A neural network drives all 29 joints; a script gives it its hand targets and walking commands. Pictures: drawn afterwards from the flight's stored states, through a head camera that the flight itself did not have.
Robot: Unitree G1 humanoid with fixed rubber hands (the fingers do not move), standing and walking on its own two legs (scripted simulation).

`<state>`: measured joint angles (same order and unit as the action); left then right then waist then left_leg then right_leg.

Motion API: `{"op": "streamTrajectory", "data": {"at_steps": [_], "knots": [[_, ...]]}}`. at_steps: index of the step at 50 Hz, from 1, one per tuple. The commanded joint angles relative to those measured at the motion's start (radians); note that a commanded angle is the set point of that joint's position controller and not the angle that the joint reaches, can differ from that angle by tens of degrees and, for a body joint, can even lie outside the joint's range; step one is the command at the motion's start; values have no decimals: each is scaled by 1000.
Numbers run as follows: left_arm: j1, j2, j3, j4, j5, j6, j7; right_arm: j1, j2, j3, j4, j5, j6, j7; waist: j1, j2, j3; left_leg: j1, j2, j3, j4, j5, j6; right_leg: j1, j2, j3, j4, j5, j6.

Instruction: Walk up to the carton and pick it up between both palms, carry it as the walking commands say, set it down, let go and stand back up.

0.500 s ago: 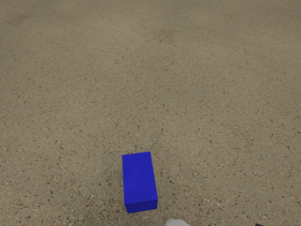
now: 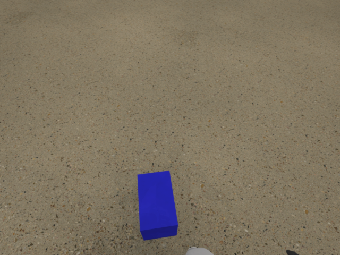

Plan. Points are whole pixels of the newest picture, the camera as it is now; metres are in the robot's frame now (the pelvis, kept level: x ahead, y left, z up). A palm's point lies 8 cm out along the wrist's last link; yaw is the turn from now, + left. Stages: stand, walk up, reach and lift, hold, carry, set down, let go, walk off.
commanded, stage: walk up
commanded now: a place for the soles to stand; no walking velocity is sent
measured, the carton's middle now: (156, 204) +0.45 +0.05 -0.65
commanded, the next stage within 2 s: reach and lift in 0.10 s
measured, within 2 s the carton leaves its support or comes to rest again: neither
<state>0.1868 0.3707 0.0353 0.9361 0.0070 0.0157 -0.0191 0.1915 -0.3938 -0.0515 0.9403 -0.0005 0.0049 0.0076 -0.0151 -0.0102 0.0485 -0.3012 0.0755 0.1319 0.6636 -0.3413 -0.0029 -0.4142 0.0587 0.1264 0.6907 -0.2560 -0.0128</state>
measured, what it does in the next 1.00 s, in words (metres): stands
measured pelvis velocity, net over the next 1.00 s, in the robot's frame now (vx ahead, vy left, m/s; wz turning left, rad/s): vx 0.01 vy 0.01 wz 0.12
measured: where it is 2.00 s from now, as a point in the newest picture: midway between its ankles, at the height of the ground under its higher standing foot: outside the picture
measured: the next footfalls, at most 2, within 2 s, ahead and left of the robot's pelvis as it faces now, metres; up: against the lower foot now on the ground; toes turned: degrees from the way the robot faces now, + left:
none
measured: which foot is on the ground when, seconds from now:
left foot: down 0.00-1.00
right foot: down 0.00-1.00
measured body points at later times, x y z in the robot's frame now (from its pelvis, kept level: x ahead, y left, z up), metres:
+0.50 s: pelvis +0.02 +0.00 +0.00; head +0.11 +0.00 +0.44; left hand +0.17 +0.28 -0.11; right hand +0.20 -0.26 -0.12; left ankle +0.01 +0.14 -0.72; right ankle +0.07 -0.11 -0.72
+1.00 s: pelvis +0.01 +0.01 -0.04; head +0.18 +0.03 +0.38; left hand +0.24 +0.27 -0.16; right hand +0.29 -0.21 -0.16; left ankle +0.01 +0.14 -0.72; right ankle +0.07 -0.11 -0.72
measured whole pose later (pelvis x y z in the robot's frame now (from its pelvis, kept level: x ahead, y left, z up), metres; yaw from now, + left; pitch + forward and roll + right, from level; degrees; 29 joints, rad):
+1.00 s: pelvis +0.01 +0.01 -0.04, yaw +7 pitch +21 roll +0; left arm -0.14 0.21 0.10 0.62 0.05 0.08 0.02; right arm -0.14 -0.22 -0.15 0.62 0.00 0.07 -0.01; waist -0.02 0.01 0.01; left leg -0.88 0.03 0.01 0.93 -0.41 -0.02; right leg -0.92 0.01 0.02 0.90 -0.34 0.02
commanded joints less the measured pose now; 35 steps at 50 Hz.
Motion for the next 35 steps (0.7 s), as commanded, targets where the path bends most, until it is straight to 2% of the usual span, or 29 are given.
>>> {"op": "streamTrajectory", "data": {"at_steps": [1,2,4,5,6,7,8,9,10,11,12,14,15,17,18,19,21,22,23,24,25,28,29,30,31,32,33,34,35], "knots": [[-72,221,41,-52,14,-21,9,-30,-223,-40,-47,-13,-32,-22,3,-45,-25,33,61,-143,-176,-97,101,-9,-103,191,-223,-49,-88],[-77,229,50,-59,18,-21,12,-17,-223,-44,-40,-11,-26,-26,4,-73,-35,21,43,-145,-152,-149,93,-20,-112,209,-261,-129,-95],[-83,216,38,-51,9,-23,11,-31,-221,-42,-48,-19,-34,-19,-4,-26,-34,35,53,-139,-182,-82,85,6,-102,186,-229,-63,-90],[-95,219,47,-69,17,-27,10,-15,-205,-34,-52,-25,-38,-20,-9,-61,-20,32,70,-148,-203,-66,85,10,-101,148,-195,-1,-78],[-302,50,115,-420,22,18,-16,-280,-134,-152,-403,-26,33,4,46,2,7,-97,-126,-69,-117,-140,-21,117,-15,-138,-171,-182,65],[-326,85,122,-489,36,60,-19,-241,-112,-133,-531,-15,74,4,13,19,76,-111,-120,-66,-104,-184,-2,78,-22,-128,-179,-259,56],[-312,94,163,-447,56,99,-24,-271,-81,-135,-540,-33,98,10,20,-26,145,-147,-90,-88,-120,-260,13,66,-31,-141,-166,-329,63],[-292,104,145,-442,46,113,-27,-265,-98,-143,-505,-59,116,21,27,-24,89,-105,-112,-64,-103,-221,11,41,-45,-157,-171,-292,50],[-247,87,138,-429,31,155,-35,-221,-182,-201,-477,-79,153,34,-25,57,168,-153,-65,-90,-146,-321,9,61,-29,-192,-142,-276,47],[-214,110,172,-415,61,167,-37,-202,-166,-204,-465,-98,177,41,-37,78,130,-158,-61,-85,-159,-311,9,77,-13,-210,-114,-228,53],[-178,89,156,-432,69,172,-41,-146,-128,-205,-436,-87,181,50,-63,143,114,-152,-48,-125,-136,-313,25,66,-31,-178,-95,-208,35],[-185,76,166,-452,90,176,-23,-93,-125,-212,-435,-112,195,44,-36,86,40,-220,-28,-160,-157,-197,17,195,7,-205,-35,-78,65],[-172,77,187,-424,124,180,-16,-102,-128,-216,-422,-119,196,37,-32,100,48,-230,-40,-154,-146,-153,14,149,-2,-183,-36,-61,61],[-137,74,178,-413,130,162,-19,-56,-48,-181,-397,-96,172,36,-44,-6,-29,-94,-62,-156,-75,-107,26,40,-32,-165,-68,-140,37],[-161,39,143,-437,132,153,-21,-49,-33,-155,-410,-51,169,38,-25,15,36,-77,-69,-137,-72,-141,13,41,-34,-157,-92,-147,39],[-200,25,129,-468,101,143,-21,-81,-29,-171,-423,-35,156,33,-52,28,29,-97,-85,-123,-29,-105,11,32,-33,-135,-82,-118,34],[-250,51,151,-516,113,135,-30,-110,2,-178,-453,-45,151,18,-17,42,-80,-77,-90,-109,2,-58,-2,96,-44,-120,-95,-115,45],[-260,70,149,-516,122,114,-24,-140,-17,-195,-481,-58,136,10,-37,-16,-120,-71,-81,-124,40,20,4,72,-32,-120,-64,-32,61],[-223,68,157,-458,108,109,-35,-153,2,-140,-481,-29,133,8,-2,-56,-87,-118,-79,-136,46,49,18,78,-24,-121,-41,3,62],[-226,68,157,-448,84,92,-33,-163,-5,-144,-486,-42,112,-5,0,-86,-150,-140,-90,-138,67,151,17,86,-25,-108,-7,128,73],[-215,33,130,-439,70,94,-36,-149,-11,-149,-461,-22,105,-5,-25,-39,-166,-114,-90,-148,69,130,7,55,-17,-112,-15,118,52],[-245,54,140,-420,64,67,-42,-171,40,-123,-471,-8,78,-33,-30,-54,-207,-197,-99,-149,132,196,9,41,-38,-83,32,301,70],[-228,70,125,-403,83,72,-34,-145,38,-111,-432,6,89,-31,-38,-19,-224,-161,-100,-162,110,226,12,5,-24,-120,38,300,67],[-221,77,171,-424,90,51,-33,-180,23,-93,-481,6,75,-30,34,-48,-246,-233,-98,-155,144,234,8,58,-31,-93,80,333,75],[-233,33,134,-401,40,29,-27,-177,64,-87,-455,30,54,-36,-6,-43,-340,-299,-110,-182,167,288,9,70,-58,-70,138,512,72],[-244,78,165,-435,56,17,-28,-215,15,-110,-547,25,41,-45,-5,-7,-402,-318,-108,-175,173,317,5,104,-50,-82,161,616,66],[-206,60,169,-404,56,3,-21,-188,37,-119,-478,10,30,-37,-4,-36,-421,-365,-110,-190,168,410,-7,79,-42,-89,183,691,65],[-248,33,148,-431,27,1,-10,-180,42,-106,-490,13,26,-41,-17,-38,-484,-385,-118,-191,186,422,-12,88,-46,-83,218,708,63],[-224,26,152,-408,32,-5,2,-152,26,-136,-391,-1,16,-31,-41,0,-419,-393,-109,-189,188,485,-30,-17,-30,-94,216,673,58]]}}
